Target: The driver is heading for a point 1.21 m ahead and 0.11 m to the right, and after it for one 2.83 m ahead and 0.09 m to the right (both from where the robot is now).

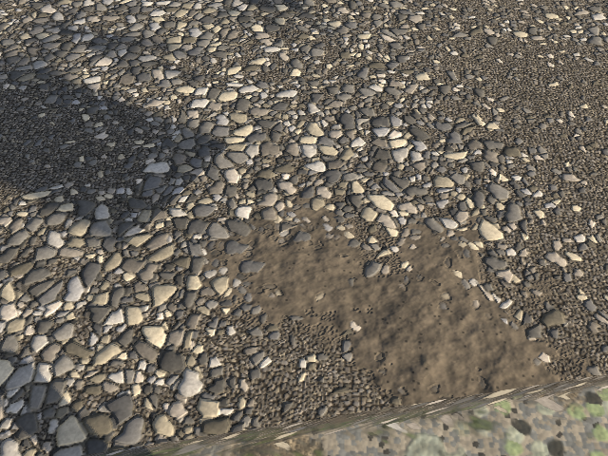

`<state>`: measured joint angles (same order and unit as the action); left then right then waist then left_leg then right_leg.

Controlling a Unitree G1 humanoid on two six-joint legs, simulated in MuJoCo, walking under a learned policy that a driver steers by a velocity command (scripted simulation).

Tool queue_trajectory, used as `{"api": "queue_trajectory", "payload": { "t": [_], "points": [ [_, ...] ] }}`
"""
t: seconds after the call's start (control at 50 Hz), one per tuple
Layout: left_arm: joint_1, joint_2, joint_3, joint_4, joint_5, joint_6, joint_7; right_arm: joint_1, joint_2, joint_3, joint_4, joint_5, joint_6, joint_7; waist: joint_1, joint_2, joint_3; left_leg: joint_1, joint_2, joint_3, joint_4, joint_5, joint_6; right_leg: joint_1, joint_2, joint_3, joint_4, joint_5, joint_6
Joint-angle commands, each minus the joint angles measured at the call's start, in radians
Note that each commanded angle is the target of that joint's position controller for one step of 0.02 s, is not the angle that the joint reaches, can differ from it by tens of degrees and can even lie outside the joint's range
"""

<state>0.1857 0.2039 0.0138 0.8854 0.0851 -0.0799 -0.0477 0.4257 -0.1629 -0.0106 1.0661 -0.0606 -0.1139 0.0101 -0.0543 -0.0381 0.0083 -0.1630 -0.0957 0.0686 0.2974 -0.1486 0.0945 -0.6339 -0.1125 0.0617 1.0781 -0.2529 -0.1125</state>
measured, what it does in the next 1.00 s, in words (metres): goes down: right foot, then left foot 0.11 m lower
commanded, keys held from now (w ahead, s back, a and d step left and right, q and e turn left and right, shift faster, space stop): w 1.00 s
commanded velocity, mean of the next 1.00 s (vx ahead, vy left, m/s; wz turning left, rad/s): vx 0.50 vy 0.00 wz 0.00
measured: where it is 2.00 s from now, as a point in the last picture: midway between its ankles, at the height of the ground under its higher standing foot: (285, 246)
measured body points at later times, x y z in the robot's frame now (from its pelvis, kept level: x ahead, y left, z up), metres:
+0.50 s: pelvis +0.29 -0.07 +0.00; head +0.30 -0.08 +0.45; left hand +0.30 +0.17 -0.14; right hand +0.36 -0.31 -0.14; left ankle +0.28 +0.09 -0.66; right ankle +0.30 -0.15 -0.74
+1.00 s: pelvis +0.62 +0.02 -0.11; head +0.65 +0.04 +0.34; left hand +0.41 +0.19 -0.23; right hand +0.84 -0.17 -0.22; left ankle +0.73 +0.13 -0.85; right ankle +0.32 -0.15 -0.71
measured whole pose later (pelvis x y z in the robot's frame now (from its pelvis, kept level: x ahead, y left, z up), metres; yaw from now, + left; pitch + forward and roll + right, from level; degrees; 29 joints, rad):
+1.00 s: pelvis +0.62 +0.02 -0.11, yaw +1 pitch +2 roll -5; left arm 0.67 0.12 0.02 1.16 0.02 -0.07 -0.01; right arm 0.00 -0.18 -0.03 0.90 0.00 -0.07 0.04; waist 0.13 0.07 0.03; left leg -0.43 0.10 0.00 0.47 -0.02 0.04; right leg 0.11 0.02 0.00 0.88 -0.77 0.03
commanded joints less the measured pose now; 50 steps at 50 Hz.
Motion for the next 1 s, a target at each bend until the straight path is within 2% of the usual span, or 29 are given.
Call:
{"api": "queue_trajectory", "payload": {
  "t": [0.02, 0.12, 0.22, 0.26, 0.28, 0.3, 0.32, 0.34, 0.36, 0.38, 0.42, 0.44, 0.46, 0.5, 0.54, 0.6, 0.62, 0.64, 0.66, 0.68, 0.72, 0.76, 0.8, 0.86, 0.92, 0.94, 0.96, 0.98, 1.0],
  "points": [
    [0.04, -0.011, -0.014, -0.03, -0.008, 0.014, -0.009, -0.086, -0.045, 0.009, -0.087, -0.016, -0.039, 0.021, 0.061, 0.073, 0.05, -0.252, 0.238, -0.148, -0.215, 0.13, 0.18, 0.135, -0.019, -0.058, -0.215, 0.237, 0.02],
    [-0.143, 0.035, 0.002, -0.084, -0.018, 0.04, -0.004, 0.136, -0.106, 0.002, -0.012, 0.001, -0.032, 0.053, -0.002, 0.097, 0.055, 0.08, 0.317, -0.184, -0.146, 0.363, 0.196, 0.016, 0.02, -0.052, -0.443, 0.304, 0.061],
    [-0.274, 0.037, 0.018, -0.111, -0.027, 0.034, 0.005, 0.184, -0.105, -0.008, 0.021, -0.004, 0.002, 0.037, -0.021, 0.105, 0.067, 0.314, 0.365, -0.181, -0.112, 0.369, 0.142, 0.0, 0.045, -0.06, -0.585, 0.203, 0.027],
    [-0.259, 0.055, 0.034, -0.106, -0.043, 0.023, 0.007, 0.153, -0.135, -0.022, 0.015, -0.003, 0.015, 0.028, 0.02, 0.107, 0.042, 0.285, 0.348, -0.148, -0.047, 0.535, 0.116, 0.165, 0.089, -0.113, -0.629, 0.222, 0.004],
    [-0.209, 0.08, 0.048, -0.092, -0.057, 0.011, 0.011, 0.143, -0.145, -0.027, 0.011, -0.005, 0.015, 0.027, 0.052, 0.109, -0.005, 0.216, 0.306, -0.113, 0.027, 0.663, 0.082, 0.335, 0.112, -0.13, -0.614, 0.26, -0.026],
    [-0.062, 0.134, 0.069, -0.053, -0.068, -0.001, 0.019, 0.122, -0.133, -0.028, -0.007, -0.012, 0.009, 0.029, 0.103, 0.069, -0.12, 0.096, 0.229, -0.063, 0.194, 0.642, 0.022, 0.598, 0.094, -0.094, -0.537, 0.344, -0.084],
    [0.187, 0.146, 0.066, 0.006, -0.062, -0.004, 0.019, 0.238, -0.027, 0.006, -0.027, -0.026, -0.002, 0.041, 0.144, -0.134, -0.38, -0.268, 0.085, -0.038, 0.503, 0.268, -0.056, 1.118, -0.112, 0.238, -0.583, 0.275, -0.275],
    [0.418, 0.146, 0.07, 0.084, -0.025, -0.006, 0.033, 0.156, -0.029, 0.006, -0.036, -0.018, -0.003, 0.062, 0.239, -0.143, -0.371, -0.478, 0.014, -0.103, 0.769, -0.391, -0.058, 1.225, -0.264, 0.557, -0.76, 0.196, -0.32],
    [0.394, 0.149, 0.08, 0.111, -0.004, -0.027, 0.042, -0.033, -0.086, -0.026, -0.093, 0.009, -0.006, 0.062, 0.243, -0.057, -0.129, -0.615, 0.075, -0.204, 0.911, -0.374, -0.007, 1.029, -0.226, 0.502, -0.832, 0.007, -0.211],
    [0.242, 0.14, 0.081, 0.086, -0.025, -0.039, 0.05, -0.083, -0.106, -0.04, -0.097, 0.012, -0.01, 0.041, 0.178, -0.025, 0.009, -0.607, 0.149, -0.187, 0.929, -0.282, 0.01, 0.803, -0.205, 0.38, -0.864, -0.024, -0.168],
    [0.14, 0.011, 0.041, 0.071, -0.044, -0.035, 0.059, -0.072, -0.045, -0.034, -0.102, -0.02, 0.001, 0.014, 0.096, -0.018, 0.014, -0.486, 0.209, -0.176, 0.868, -0.172, 0.028, 0.625, -0.153, 0.243, -0.926, 0.097, -0.157],
    [0.14, -0.023, 0.031, 0.069, -0.04, -0.035, 0.057, -0.067, -0.007, -0.028, -0.106, -0.025, 0.009, 0.013, 0.07, -0.006, 0.02, -0.452, 0.215, -0.164, 0.848, -0.136, 0.025, 0.577, -0.136, 0.2, -0.949, 0.158, -0.153],
    [0.149, -0.031, 0.028, 0.07, -0.035, -0.04, 0.053, -0.064, 0.011, -0.028, -0.107, -0.02, 0.017, 0.018, 0.053, -0.002, 0.024, -0.443, 0.211, -0.153, 0.826, -0.118, 0.019, 0.554, -0.118, 0.159, -0.966, 0.185, -0.148],
    [0.178, -0.016, 0.029, 0.074, -0.027, -0.054, 0.039, -0.098, -0.003, -0.032, -0.114, -0.008, 0.022, 0.037, 0.052, -0.013, 0.047, -0.472, 0.21, -0.122, 0.751, -0.038, 0.0, 0.521, -0.094, 0.094, -0.985, 0.255, -0.15],
    [0.214, -0.02, 0.018, 0.084, -0.011, -0.062, 0.021, -0.208, -0.018, -0.032, -0.152, -0.011, 0.024, 0.048, 0.055, 0.008, 0.055, -0.475, 0.216, -0.097, 0.579, 0.116, -0.022, 0.472, -0.075, 0.032, -0.973, 0.401, -0.152],
    [0.267, 0.023, 0.015, 0.113, -0.019, -0.061, -0.016, -0.33, -0.014, -0.025, -0.208, -0.016, 0.043, 0.054, 0.06, -0.031, 0.043, -0.34, 0.171, -0.049, 0.439, 0.251, -0.044, 0.366, -0.045, -0.021, -0.954, 0.505, -0.152],
    [0.295, 0.036, 0.015, 0.125, -0.002, -0.061, -0.024, -0.27, -0.022, -0.027, -0.196, -0.025, 0.045, 0.06, 0.04, -0.04, 0.041, -0.322, 0.177, -0.079, 0.535, 0.332, -0.045, 0.363, -0.065, -0.016, -0.91, 0.532, -0.16],
    [0.307, 0.035, 0.014, 0.132, 0.0, -0.062, -0.028, -0.267, -0.05, -0.035, -0.197, -0.022, 0.045, 0.059, 0.036, -0.015, 0.051, -0.384, 0.182, -0.1, 0.519, 0.327, -0.046, 0.416, -0.085, -0.007, -0.888, 0.545, -0.165],
    [0.355, 0.019, 0.013, 0.154, 0.007, -0.069, -0.008, -0.299, -0.068, -0.038, -0.21, -0.014, 0.038, 0.051, 0.065, 0.03, 0.071, -0.565, 0.228, -0.195, 0.395, 0.448, -0.042, 0.611, -0.099, 0.021, -0.829, 0.454, -0.15],
    [0.413, 0.012, 0.01, 0.179, 0.001, -0.066, 0.004, -0.354, -0.066, -0.038, -0.223, -0.01, 0.034, 0.041, 0.098, 0.029, 0.074, -0.656, 0.224, -0.186, 0.323, 0.474, -0.047, 0.729, -0.112, 0.043, -0.802, 0.432, -0.151],
    [0.554, -0.03, -0.001, 0.242, 0.005, -0.051, 0.02, -0.454, -0.027, -0.027, -0.253, -0.004, 0.038, 0.034, 0.149, 0.006, 0.101, -0.778, 0.242, -0.177, 0.269, 0.451, -0.053, 0.869, -0.148, 0.082, -0.757, 0.406, -0.15],
    [0.585, -0.051, -0.004, 0.264, -0.005, -0.041, 0.026, -0.507, -0.008, -0.014, -0.256, -0.006, 0.049, 0.041, 0.184, 0.051, 0.136, -0.766, 0.267, -0.17, 0.135, 0.512, -0.042, 0.853, -0.109, 0.049, -0.733, 0.294, -0.112],
    [0.576, -0.044, -0.012, 0.269, -0.001, -0.031, 0.014, -0.565, 0.018, 0.0, -0.282, -0.007, 0.062, 0.05, 0.194, 0.022, 0.16, -0.542, 0.239, -0.109, 0.144, 0.526, -0.034, 0.648, -0.085, 0.047, -0.774, 0.209, -0.119],
    [0.567, -0.012, -0.004, 0.27, -0.015, -0.03, 0.017, -0.598, -0.03, -0.004, -0.292, -0.012, 0.074, 0.052, 0.198, 0.059, 0.198, -0.478, 0.244, -0.114, 0.102, 0.441, -0.028, 0.657, -0.087, 0.053, -0.737, 0.199, -0.092],
    [0.558, 0.032, 0.012, 0.257, -0.026, -0.014, 0.037, -0.57, -0.071, -0.012, -0.253, -0.019, 0.071, 0.037, 0.191, 0.047, 0.153, -0.355, 0.233, -0.104, 0.048, 0.336, -0.034, 0.74, -0.069, 0.055, -0.671, 0.267, -0.038],
    [0.515, 0.066, 0.024, 0.236, -0.019, -0.006, 0.03, -0.479, -0.109, -0.029, -0.217, -0.006, 0.065, 0.029, 0.137, 0.069, 0.099, -0.192, 0.212, -0.071, 0.027, 0.364, -0.03, 0.717, -0.04, 0.022, -0.573, 0.373, -0.013],
    [0.498, 0.093, 0.028, 0.214, 0.008, 0.001, 0.012, -0.295, -0.176, -0.06, -0.166, 0.024, 0.046, 0.022, 0.058, 0.077, -0.02, 0.135, 0.184, -0.024, 0.145, 0.433, -0.007, 0.599, 0.016, -0.022, -0.44, 0.461, 0.032],
    [0.326, 0.104, 0.054, 0.175, -0.126, 0.003, 0.059, -0.009, -0.303, -0.112, -0.091, 0.152, 0.035, 0.004, -0.101, 0.021, -0.027, 0.425, 0.238, -0.097, 0.356, 0.731, -0.018, 0.211, 0.078, -0.028, -0.013, 0.266, 0.077],
    [0.556, -0.064, 0.002, 0.218, -0.149, -0.021, 0.065, 0.148, -0.356, -0.107, -0.045, 0.126, 0.021, 0.012, -0.072, 0.38, -0.351, 0.835, 0.462, -0.329, 0.474, 1.01, 0.134, -0.082, 0.194, -0.044, 0.548, -0.493, 0.137]
  ]
}}
Keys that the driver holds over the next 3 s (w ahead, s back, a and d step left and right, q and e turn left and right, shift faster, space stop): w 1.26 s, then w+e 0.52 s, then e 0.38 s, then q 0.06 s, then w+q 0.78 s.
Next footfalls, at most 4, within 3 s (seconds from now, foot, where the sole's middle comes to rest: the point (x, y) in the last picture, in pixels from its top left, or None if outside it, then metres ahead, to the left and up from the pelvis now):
0.28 right None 0.34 -0.15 -0.78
0.96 left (248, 374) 0.77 0.13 -0.89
1.48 right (315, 271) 1.09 -0.06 -0.89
1.96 left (264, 206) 1.36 0.09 -0.89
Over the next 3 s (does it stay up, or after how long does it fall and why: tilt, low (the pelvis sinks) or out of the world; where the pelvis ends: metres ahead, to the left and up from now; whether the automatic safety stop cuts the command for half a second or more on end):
stays up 1.48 0.00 -0.12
